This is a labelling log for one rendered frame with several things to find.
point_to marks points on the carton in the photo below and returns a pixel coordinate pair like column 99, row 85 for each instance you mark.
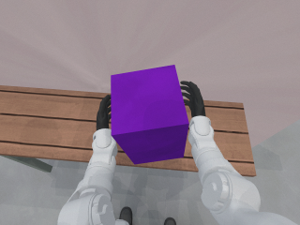
column 149, row 120

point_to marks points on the robot left forearm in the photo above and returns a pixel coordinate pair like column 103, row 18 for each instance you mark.
column 99, row 174

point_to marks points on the robot left hand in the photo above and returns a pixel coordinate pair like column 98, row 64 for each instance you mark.
column 103, row 116

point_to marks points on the robot right forearm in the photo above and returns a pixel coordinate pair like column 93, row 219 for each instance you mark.
column 204, row 150

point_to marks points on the table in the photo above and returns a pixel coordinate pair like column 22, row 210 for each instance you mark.
column 59, row 125

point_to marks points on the left robot foot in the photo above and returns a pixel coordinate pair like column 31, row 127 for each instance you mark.
column 126, row 214

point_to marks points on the right robot upper arm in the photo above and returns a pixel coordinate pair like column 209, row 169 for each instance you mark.
column 233, row 200

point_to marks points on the left robot upper arm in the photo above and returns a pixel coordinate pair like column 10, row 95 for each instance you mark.
column 94, row 209

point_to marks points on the robot right hand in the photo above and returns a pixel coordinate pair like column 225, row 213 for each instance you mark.
column 195, row 101

